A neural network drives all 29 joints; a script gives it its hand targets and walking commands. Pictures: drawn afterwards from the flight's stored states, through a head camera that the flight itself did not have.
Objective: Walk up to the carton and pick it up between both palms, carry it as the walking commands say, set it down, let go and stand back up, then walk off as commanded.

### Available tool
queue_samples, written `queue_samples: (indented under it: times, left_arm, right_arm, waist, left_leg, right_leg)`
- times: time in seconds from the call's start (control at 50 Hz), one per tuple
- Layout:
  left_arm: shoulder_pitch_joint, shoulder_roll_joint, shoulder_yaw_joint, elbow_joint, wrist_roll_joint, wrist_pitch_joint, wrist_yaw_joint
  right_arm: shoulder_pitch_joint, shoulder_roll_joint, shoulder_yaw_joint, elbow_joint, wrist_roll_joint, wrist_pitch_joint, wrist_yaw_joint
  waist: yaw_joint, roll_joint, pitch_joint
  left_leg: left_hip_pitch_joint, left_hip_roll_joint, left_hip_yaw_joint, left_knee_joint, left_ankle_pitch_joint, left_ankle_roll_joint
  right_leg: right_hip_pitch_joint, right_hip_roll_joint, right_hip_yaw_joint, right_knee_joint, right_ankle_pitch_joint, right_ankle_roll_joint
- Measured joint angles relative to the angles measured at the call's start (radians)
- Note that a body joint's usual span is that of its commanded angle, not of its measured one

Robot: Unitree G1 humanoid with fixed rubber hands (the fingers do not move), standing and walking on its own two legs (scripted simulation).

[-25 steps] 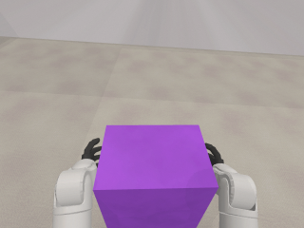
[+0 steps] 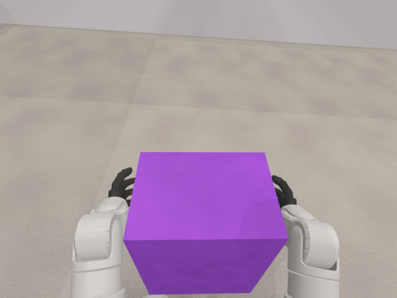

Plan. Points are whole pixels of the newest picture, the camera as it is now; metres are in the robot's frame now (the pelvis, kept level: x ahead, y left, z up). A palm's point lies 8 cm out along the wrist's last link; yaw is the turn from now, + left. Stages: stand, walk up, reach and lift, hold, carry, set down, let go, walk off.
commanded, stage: carry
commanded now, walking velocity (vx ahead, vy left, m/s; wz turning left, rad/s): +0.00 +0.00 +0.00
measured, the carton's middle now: (201, 230) +0.24 +0.00 +0.03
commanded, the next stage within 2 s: none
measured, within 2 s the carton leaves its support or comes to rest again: neither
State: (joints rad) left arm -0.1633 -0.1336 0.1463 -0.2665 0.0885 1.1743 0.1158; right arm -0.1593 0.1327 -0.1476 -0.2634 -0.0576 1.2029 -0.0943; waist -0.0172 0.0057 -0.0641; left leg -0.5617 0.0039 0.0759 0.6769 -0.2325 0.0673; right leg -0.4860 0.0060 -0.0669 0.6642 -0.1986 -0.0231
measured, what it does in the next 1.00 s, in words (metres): steps on the spot: left foot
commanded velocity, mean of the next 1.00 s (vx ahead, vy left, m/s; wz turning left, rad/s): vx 0.00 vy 0.00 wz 0.00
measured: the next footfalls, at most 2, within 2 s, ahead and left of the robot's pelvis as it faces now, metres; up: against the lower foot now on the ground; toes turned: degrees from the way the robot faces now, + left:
left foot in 0.32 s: +0.09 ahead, +0.11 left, +0.00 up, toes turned -5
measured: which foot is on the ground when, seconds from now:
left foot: down 0.00-0.20, up 0.22-0.30, down 0.32-1.00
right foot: down 0.00-1.00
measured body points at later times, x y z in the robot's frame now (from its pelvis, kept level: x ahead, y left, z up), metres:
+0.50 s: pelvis -0.04 +0.02 +0.01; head -0.05 +0.02 +0.46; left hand +0.23 +0.18 +0.07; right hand +0.23 -0.13 +0.07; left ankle +0.05 +0.10 -0.71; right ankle +0.04 -0.10 -0.71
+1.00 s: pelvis -0.05 +0.02 +0.01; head -0.07 +0.02 +0.46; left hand +0.22 +0.17 +0.07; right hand +0.21 -0.14 +0.06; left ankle +0.05 +0.10 -0.71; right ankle +0.04 -0.10 -0.71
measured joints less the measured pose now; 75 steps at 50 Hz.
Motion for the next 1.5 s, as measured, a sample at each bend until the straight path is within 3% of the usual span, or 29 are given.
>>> queue_samples:
  times: [0.06,0.08,0.14,0.18,0.2,0.26,0.32,0.38,0.5,0.66,0.8,0.96,1.06,1.2,1.28,1.36,1.5]
  left_arm:
    - [0.011,0.001,-0.003,-0.010,0.000,-0.006,0.000]
    - [0.013,0.002,-0.004,-0.012,0.000,-0.005,0.000]
    - [0.029,0.003,-0.008,-0.004,-0.004,-0.009,0.000]
    - [0.028,0.003,-0.004,0.036,0.000,-0.031,-0.008]
    - [0.024,0.003,0.001,0.068,0.011,-0.043,-0.015]
    - [0.045,0.005,-0.002,0.029,-0.002,-0.031,-0.005]
    - [0.041,0.004,-0.002,0.052,0.004,-0.067,-0.018]
    - [0.024,0.011,0.001,0.034,-0.004,-0.079,-0.015]
    - [0.035,0.004,-0.003,0.039,0.001,-0.093,-0.013]
    - [0.037,0.004,-0.002,0.064,0.003,-0.112,-0.021]
    - [0.059,0.006,-0.022,-0.012,-0.009,-0.070,-0.006]
    - [0.052,0.005,-0.017,0.017,0.002,-0.055,-0.010]
    - [0.037,0.004,0.000,0.061,0.001,-0.079,-0.015]
    - [0.041,0.004,-0.002,0.057,0.002,-0.105,-0.024]
    - [0.051,0.005,-0.012,0.024,-0.004,-0.101,-0.019]
    - [0.050,0.005,-0.009,0.059,0.008,-0.111,-0.023]
    - [0.056,0.006,-0.015,0.027,0.005,-0.112,-0.016]
  right_arm:
    - [0.000,0.000,0.003,-0.001,0.001,-0.004,0.001]
    - [0.005,0.000,0.005,-0.002,0.002,-0.006,0.001]
    - [0.020,-0.001,0.013,0.001,-0.002,-0.005,0.002]
    - [0.015,-0.001,0.008,0.037,-0.013,-0.021,0.009]
    - [0.018,-0.002,0.006,0.068,-0.021,-0.036,0.017]
    - [0.049,-0.005,0.030,0.042,-0.008,-0.045,0.010]
    - [0.033,-0.003,0.020,0.054,-0.019,-0.062,0.016]
    - [0.019,-0.002,0.019,0.047,-0.012,-0.088,0.016]
    - [0.033,-0.003,0.014,0.051,-0.007,-0.103,0.023]
    - [0.051,-0.004,0.021,0.069,-0.014,-0.129,0.026]
    - [0.069,-0.005,0.032,-0.007,0.000,-0.085,0.015]
    - [0.049,-0.004,0.022,0.019,-0.007,-0.056,0.014]
    - [0.035,-0.003,0.019,0.062,-0.012,-0.080,0.012]
    - [0.038,-0.004,0.021,0.055,-0.014,-0.103,0.015]
    - [0.045,-0.004,0.025,0.017,-0.007,-0.091,0.009]
    - [0.046,-0.004,0.018,0.064,-0.007,-0.113,0.017]
    - [0.056,-0.005,0.028,0.044,-0.004,-0.129,0.019]
  waist:
    - [-0.006,0.001,-0.003]
    - [-0.003,-0.003,0.002]
    - [0.013,0.001,-0.007]
    - [0.022,0.037,0.000]
    - [0.028,0.039,-0.003]
    - [0.043,0.011,-0.007]
    - [0.039,0.020,-0.018]
    - [0.025,-0.019,0.003]
    - [0.023,-0.018,-0.018]
    - [0.020,-0.017,-0.034]
    - [0.019,-0.010,-0.030]
    - [0.015,-0.006,-0.032]
    - [0.019,-0.008,-0.026]
    - [0.029,0.009,-0.023]
    - [0.019,0.009,-0.008]
    - [0.008,-0.010,-0.024]
    - [0.014,-0.016,-0.022]
  left_leg:
    - [-0.010,0.008,0.005,-0.015,0.136,0.012]
    - [-0.006,0.004,0.012,-0.021,0.136,0.000]
    - [-0.004,-0.004,0.039,-0.064,0.158,0.011]
    - [0.000,0.011,0.040,-0.076,0.137,0.005]
    - [-0.004,0.009,0.037,-0.065,0.062,-0.013]
    - [-0.029,0.000,0.015,0.072,-0.051,-0.045]
    - [0.065,0.014,-0.018,-0.001,-0.021,-0.032]
    - [0.081,-0.009,-0.004,-0.054,0.063,-0.017]
    - [0.085,-0.014,0.009,-0.095,0.080,-0.009]
    - [0.087,-0.011,0.018,-0.110,0.094,-0.004]
    - [0.082,-0.009,0.028,-0.113,0.101,-0.003]
    - [0.074,-0.001,0.025,-0.099,0.101,-0.007]
    - [0.079,-0.006,0.032,-0.105,0.100,-0.009]
    - [0.060,0.002,0.027,-0.071,0.038,-0.016]
    - [0.067,0.013,0.014,-0.078,0.084,-0.019]
    - [0.077,0.009,0.012,-0.091,0.081,-0.019]
    - [0.090,0.000,0.023,-0.107,0.076,-0.012]
  right_leg:
    - [-0.046,0.002,0.000,0.107,-0.145,-0.004]
    - [-0.048,-0.001,0.006,0.142,-0.164,-0.010]
    - [0.007,0.000,0.006,0.125,-0.203,-0.026]
    - [0.028,0.018,0.003,0.073,-0.141,-0.025]
    - [0.033,0.015,0.001,0.054,-0.128,-0.026]
    - [0.030,-0.005,0.003,0.000,-0.050,-0.018]
    - [0.021,0.004,-0.006,-0.020,-0.013,-0.006]
    - [0.014,-0.020,0.005,-0.018,-0.012,0.003]
    - [0.017,-0.022,0.020,-0.067,0.029,0.011]
    - [0.019,-0.019,0.028,-0.085,0.044,0.016]
    - [0.002,-0.019,0.037,-0.063,0.010,0.010]
    - [0.006,-0.012,0.034,-0.074,0.048,0.014]
    - [-0.007,-0.015,0.044,-0.038,-0.017,-0.002]
    - [-0.009,-0.010,0.040,-0.050,0.032,0.007]
    - [0.006,0.004,0.028,-0.067,0.037,0.001]
    - [0.017,0.001,0.028,-0.083,0.037,0.004]
    - [0.021,-0.008,0.040,-0.084,0.028,0.013]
